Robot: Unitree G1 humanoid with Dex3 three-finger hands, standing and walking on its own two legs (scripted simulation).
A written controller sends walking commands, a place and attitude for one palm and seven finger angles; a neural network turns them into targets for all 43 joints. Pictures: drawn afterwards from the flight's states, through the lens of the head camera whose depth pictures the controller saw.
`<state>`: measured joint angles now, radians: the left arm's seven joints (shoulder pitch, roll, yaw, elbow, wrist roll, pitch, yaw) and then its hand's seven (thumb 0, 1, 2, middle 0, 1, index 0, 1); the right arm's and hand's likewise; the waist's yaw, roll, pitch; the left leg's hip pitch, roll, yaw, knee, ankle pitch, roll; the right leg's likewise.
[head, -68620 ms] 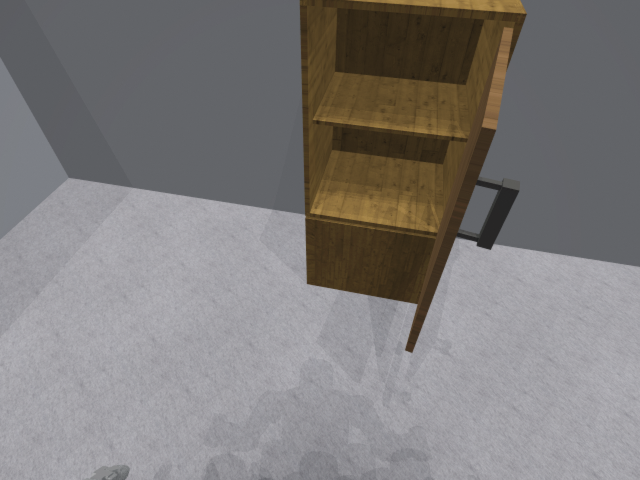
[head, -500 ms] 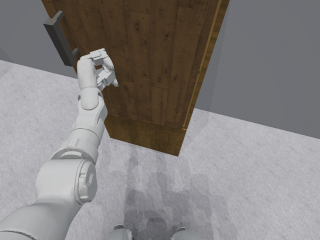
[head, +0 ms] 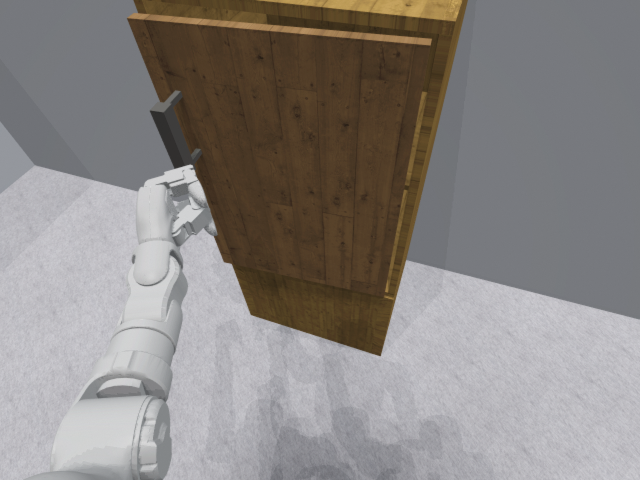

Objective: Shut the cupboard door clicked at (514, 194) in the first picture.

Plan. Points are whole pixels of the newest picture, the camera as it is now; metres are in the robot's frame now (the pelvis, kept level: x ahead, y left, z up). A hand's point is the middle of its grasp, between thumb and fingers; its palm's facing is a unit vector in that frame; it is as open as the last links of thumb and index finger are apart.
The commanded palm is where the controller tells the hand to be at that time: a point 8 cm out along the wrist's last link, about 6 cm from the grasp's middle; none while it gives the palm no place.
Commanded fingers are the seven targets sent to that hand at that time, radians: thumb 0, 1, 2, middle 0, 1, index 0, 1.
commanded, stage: draw the hand back to the body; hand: left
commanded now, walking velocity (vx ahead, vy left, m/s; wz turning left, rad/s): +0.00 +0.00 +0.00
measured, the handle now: (181, 134) +0.64 +0.21 +0.08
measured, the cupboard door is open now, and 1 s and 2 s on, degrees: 4 4 4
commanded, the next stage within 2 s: step back with the hand held close in 1.30 s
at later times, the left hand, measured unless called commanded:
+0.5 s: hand (84, 303) +0.28 +0.22 +0.15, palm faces +0.20 -0.95 -0.23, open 3.3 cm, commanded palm +0.24 +0.27 +0.17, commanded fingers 0.00 0.90 0.90 -0.75 -0.90 -0.75 -0.90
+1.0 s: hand out of the picture +0.18 +0.31 +0.20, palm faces +0.49 -0.76 -0.44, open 6.7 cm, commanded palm +0.14 +0.34 +0.21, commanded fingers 0.00 0.90 0.90 -0.20 -0.30 -0.20 -0.30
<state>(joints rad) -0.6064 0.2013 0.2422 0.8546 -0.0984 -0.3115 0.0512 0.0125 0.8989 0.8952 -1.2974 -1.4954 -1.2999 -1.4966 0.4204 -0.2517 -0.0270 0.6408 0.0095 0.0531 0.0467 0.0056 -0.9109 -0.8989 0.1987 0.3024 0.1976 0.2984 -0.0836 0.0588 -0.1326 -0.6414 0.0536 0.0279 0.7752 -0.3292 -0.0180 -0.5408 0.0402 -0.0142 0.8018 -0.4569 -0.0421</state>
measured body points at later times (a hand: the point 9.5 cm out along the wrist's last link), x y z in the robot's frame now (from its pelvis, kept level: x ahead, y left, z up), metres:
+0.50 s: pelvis -0.01 +0.03 +0.03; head -0.03 +0.01 +0.48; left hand +0.27 +0.27 +0.16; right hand +0.19 -0.19 -0.05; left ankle +0.03 +0.14 -0.70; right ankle -0.04 -0.09 -0.70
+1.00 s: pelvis +0.01 +0.03 +0.04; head -0.02 +0.00 +0.49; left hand +0.15 +0.35 +0.22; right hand +0.20 -0.18 -0.05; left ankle +0.03 +0.14 -0.70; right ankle -0.04 -0.09 -0.70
